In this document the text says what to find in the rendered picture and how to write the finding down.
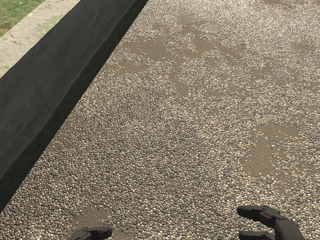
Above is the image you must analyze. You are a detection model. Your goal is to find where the right robot hand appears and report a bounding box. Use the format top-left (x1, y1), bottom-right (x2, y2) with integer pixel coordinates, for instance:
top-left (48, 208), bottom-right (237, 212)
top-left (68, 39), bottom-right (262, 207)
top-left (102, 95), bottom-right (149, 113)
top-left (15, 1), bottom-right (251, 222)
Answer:
top-left (231, 205), bottom-right (305, 240)

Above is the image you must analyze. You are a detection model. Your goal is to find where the left robot hand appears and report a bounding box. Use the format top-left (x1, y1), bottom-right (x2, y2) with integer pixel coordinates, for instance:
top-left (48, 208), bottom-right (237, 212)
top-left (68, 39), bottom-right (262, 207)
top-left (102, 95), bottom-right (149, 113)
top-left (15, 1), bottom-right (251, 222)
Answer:
top-left (66, 226), bottom-right (113, 240)

